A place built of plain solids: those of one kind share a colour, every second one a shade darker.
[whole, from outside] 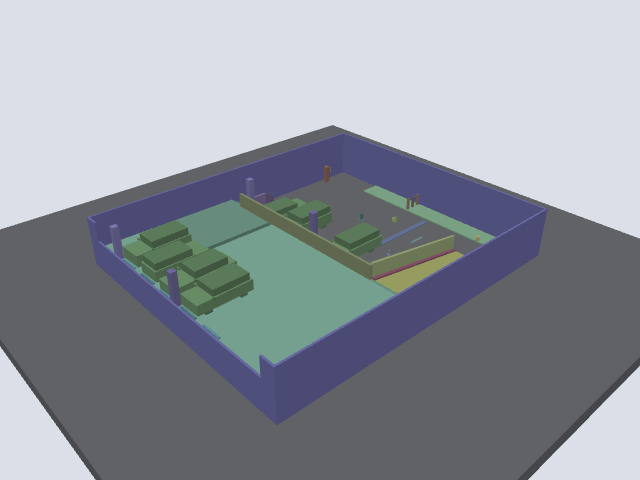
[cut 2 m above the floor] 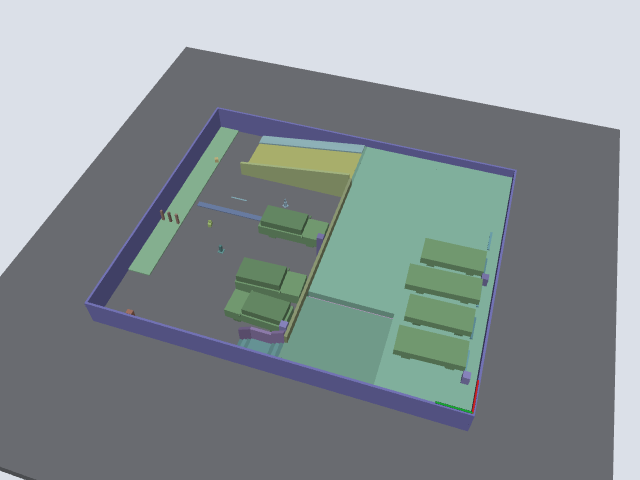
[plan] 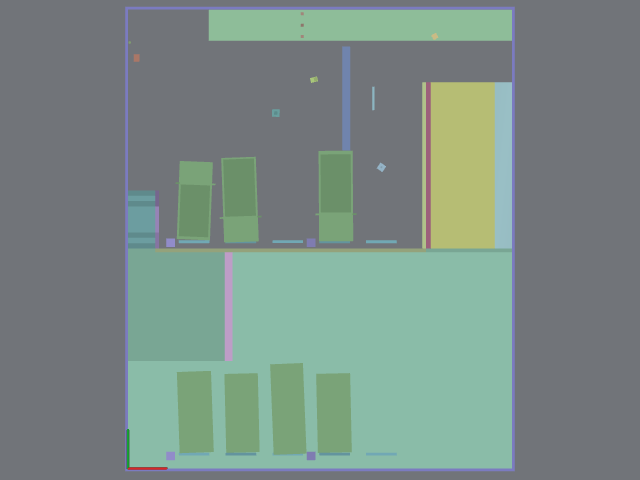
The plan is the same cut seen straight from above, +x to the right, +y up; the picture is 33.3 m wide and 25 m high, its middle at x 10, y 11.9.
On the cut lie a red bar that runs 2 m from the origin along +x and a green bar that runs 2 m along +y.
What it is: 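An open-sided split-level car park deck of the 2000s; 20.0 x 23.9 m, two half-decks side by side, the upper one 1.30 m above the lower, 2.45 m to the soffit over the upper one; a stair core of 8 risers of 0.162 m and treads of 0.28 m with a mid landing; a car ramp of 1 in 6.7; drive aisles of 6.02 and 6.26 m, bays of 2.44 x 4.8 m, a walkway of 1.62 m with a kerb of about 0.12 m, a stair door of 0.92 x 2.1 m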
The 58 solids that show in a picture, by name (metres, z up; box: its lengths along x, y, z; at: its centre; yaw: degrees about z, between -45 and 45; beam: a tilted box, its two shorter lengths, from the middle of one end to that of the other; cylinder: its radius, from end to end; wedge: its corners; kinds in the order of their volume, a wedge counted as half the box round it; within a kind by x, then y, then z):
{
 "upper_deck_1": {"box": [5.04, 5.68, 1.35], "at": [2.52, 8.43, 0.62]},
 "upper_deck_2": {"box": [20.0, 5.6, 1.35], "at": [10.0, 2.8, 0.62]},
 "upper_deck_3": {"box": [20.0, 0.2, 1.35], "at": [10.0, 11.36, 0.62]},
 "upper_deck_4": {"box": [14.56, 5.68, 1.35], "at": [12.72, 8.43, 0.62]},
 "car_1": {"box": [1.53, 2.7, 0.52], "at": [3.46, 13.42, 1.18], "yaw": -2.2},
 "car_2": {"box": [1.73, 4.07, 0.75], "at": [3.48, 13.95, 0.55], "yaw": -2.2},
 "car_3": {"box": [1.58, 2.81, 0.53], "at": [3.49, 3.51, 2.6], "yaw": 2.0},
 "car_4": {"box": [1.78, 4.23, 0.86], "at": [3.51, 2.94, 1.9], "yaw": 2.0},
 "car_5": {"box": [1.61, 2.98, 0.55], "at": [5.81, 14.63, 1.32], "yaw": 2.0},
 "car_6": {"box": [1.81, 4.41, 0.87], "at": [5.83, 14.0, 0.61], "yaw": 2.0},
 "car_7": {"box": [1.74, 4.11, 0.77], "at": [5.94, 2.89, 1.86], "yaw": 1.3},
 "car_8": {"box": [1.54, 2.76, 0.51], "at": [5.95, 2.33, 2.5], "yaw": 1.3},
 "car_9": {"box": [1.51, 2.53, 0.54], "at": [8.33, 3.6, 2.46], "yaw": 2.3},
 "car_10": {"box": [1.71, 4.72, 0.72], "at": [8.35, 3.1, 1.83], "yaw": 2.3},
 "car_11": {"box": [1.57, 2.72, 0.51], "at": [10.72, 3.42, 2.48], "yaw": 1.3},
 "car_12": {"box": [1.77, 4.12, 0.75], "at": [10.73, 2.89, 1.85], "yaw": 1.3},
 "car_13": {"box": [1.58, 3.03, 0.53], "at": [10.82, 14.85, 1.22], "yaw": 0.4},
 "car_14": {"box": [1.78, 4.71, 0.77], "at": [10.83, 14.19, 0.57], "yaw": 0.4},
 "wall_1": {"box": [0.15, 24.2, 3.83], "at": [-0.07, 11.95, 1.86]},
 "wall_2": {"box": [1.15, 0.15, 3.83], "at": [0.42, -0.07, 1.86]},
 "wall_3": {"box": [18.0, 0.15, 2.4], "at": [10.0, -0.07, 1.15]},
 "wall_4": {"box": [20.3, 0.15, 3.83], "at": [10.0, 23.98, 1.86]},
 "wall_5": {"box": [1.15, 0.15, 3.83], "at": [19.57, -0.07, 1.86]},
 "wall_6": {"box": [0.15, 24.2, 3.83], "at": [20.07, 11.95, 1.86]},
 "car_ramp_1": {"wedge": [[15.52, 11.46, -0.05], [15.52, 11.46, 1.3], [15.52, 20.12, -0.05], [15.52, 20.12, 0.0], [20.0, 11.46, -0.05], [20.0, 11.46, 1.3], [20.0, 20.12, -0.05], [20.0, 20.12, 0.0]]},
 "stair_step_1": {"box": [1.42, 0.33, 1.18], "at": [0.71, 11.57, 0.54]},
 "stair_step_2": {"box": [1.42, 0.6, 1.02], "at": [0.71, 11.71, 0.46]},
 "stair_step_3": {"box": [1.42, 0.88, 0.86], "at": [0.71, 11.85, 0.38]},
 "stair_step_4": {"box": [1.42, 2.24, 0.7], "at": [0.71, 12.53, 0.3]},
 "stair_step_5": {"box": [1.42, 2.52, 0.54], "at": [0.71, 12.67, 0.22]},
 "stair_step_6": {"box": [1.42, 2.79, 0.37], "at": [0.71, 12.81, 0.14]},
 "stair_step_7": {"box": [1.42, 3.07, 0.21], "at": [0.71, 12.95, 0.06]},
 "ramp_footway_1": {"wedge": [[19.1, 11.46, -0.05], [19.1, 11.46, 1.42], [19.1, 20.12, -0.05], [19.1, 20.12, 0.12], [20.0, 11.46, -0.05], [20.0, 11.46, 1.42], [20.0, 20.12, -0.05], [20.0, 20.12, 0.12]]},
 "walkway_1": {"box": [15.8, 1.62, 0.15], "at": [12.1, 23.09, 0.03]},
 "split_parapet_1": {"box": [14.1, 0.2, 1.15], "at": [8.47, 11.36, 1.82]},
 "column_1": {"box": [0.45, 0.45, 2.5], "at": [2.22, 0.65, 2.5]},
 "column_2": {"box": [0.45, 0.45, 3.8], "at": [2.22, 11.76, 1.85]},
 "column_3": {"box": [0.45, 0.45, 2.5], "at": [9.54, 0.65, 2.5]},
 "column_4": {"box": [0.45, 0.45, 3.8], "at": [9.54, 11.76, 1.85]},
 "ramp_guard_1": {"wedge": [[15.32, 11.46, -0.05], [15.32, 11.46, 2.47], [15.32, 20.12, -0.05], [15.32, 20.12, 1.17], [15.52, 11.46, -0.05], [15.52, 11.46, 2.47], [15.52, 20.12, -0.05], [15.52, 20.12, 1.17]]},
 "drain_bed_1": {"box": [0.42, 5.68, 0.8], "at": [5.24, 8.43, 0.35]},
 "ramp_kerb_1": {"wedge": [[15.52, 11.46, -0.05], [15.52, 11.46, 1.42], [15.52, 20.12, -0.05], [15.52, 20.12, 0.12], [15.77, 11.46, -0.05], [15.77, 11.46, 1.42], [15.77, 20.12, -0.05], [15.77, 20.12, 0.12]]},
 "stair_guard_1": {"wedge": [[1.42, 11.46, -0.05], [1.42, 11.46, 2.35], [1.42, 12.29, -0.05], [1.42, 12.29, 1.86], [1.62, 11.46, -0.05], [1.62, 11.46, 2.35], [1.62, 12.29, -0.05], [1.62, 12.29, 1.86]]},
 "stair_guard_2": {"wedge": [[1.42, 13.65, -0.05], [1.42, 13.65, 1.7], [1.42, 14.48, -0.05], [1.42, 14.48, 1.21], [1.62, 13.65, -0.05], [1.62, 13.65, 1.7], [1.62, 14.48, -0.05], [1.62, 14.48, 1.21]]},
 "stair_guard_3": {"box": [0.2, 1.36, 1.75], "at": [1.52, 12.97, 0.82]},
 "wheelstop_1": {"box": [1.6, 0.15, 0.15], "at": [3.44, 0.75, 1.32]},
 "wheelstop_2": {"box": [1.6, 0.15, 0.15], "at": [3.44, 11.81, 0.03]},
 "wheelstop_3": {"box": [1.6, 0.15, 0.15], "at": [5.88, 0.75, 1.32]},
 "wheelstop_4": {"box": [1.6, 0.15, 0.15], "at": [8.32, 0.75, 1.32]},
 "wheelstop_5": {"box": [1.6, 0.15, 0.15], "at": [8.32, 11.81, 0.03]},
 "wheelstop_6": {"box": [1.6, 0.15, 0.15], "at": [10.76, 0.75, 1.32]},
 "wheelstop_7": {"box": [1.6, 0.15, 0.15], "at": [10.76, 11.81, 0.03]},
 "wheelstop_8": {"box": [1.6, 0.15, 0.15], "at": [13.2, 0.75, 1.32]},
 "wheelstop_9": {"box": [1.6, 0.15, 0.15], "at": [13.2, 11.81, 0.03]},
 "hump_1": {"box": [0.42, 5.42, 0.12], "at": [11.37, 19.27, 0.01]},
 "pay_station_1": {"box": [0.3, 0.4, 1.5], "at": [0.45, 21.38, 0.7]},
 "traffic_cone_1": {"box": [0.4, 0.4, 0.08], "at": [7.7, 18.51, -0.01], "yaw": -1.2},
 "cable_cover_1": {"box": [0.11, 1.24, 0.08], "at": [12.78, 19.27, -0.02]}
}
